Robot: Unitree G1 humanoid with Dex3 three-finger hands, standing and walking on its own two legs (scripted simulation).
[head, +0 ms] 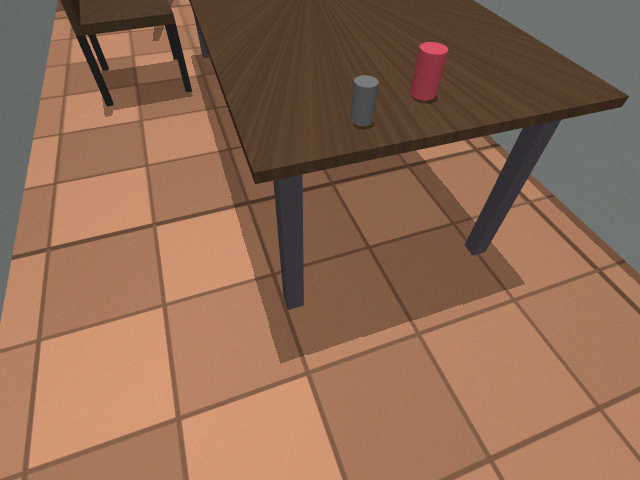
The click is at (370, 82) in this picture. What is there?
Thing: squat round
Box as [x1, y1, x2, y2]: [350, 75, 377, 125]
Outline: 367,75 358,76 354,79 350,120 357,125 367,125 372,121 377,80 374,77
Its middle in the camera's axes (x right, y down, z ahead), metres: +0.10 -0.30 +0.86
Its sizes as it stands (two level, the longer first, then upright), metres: 0.053 0.053 0.095
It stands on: a support 0.74 m high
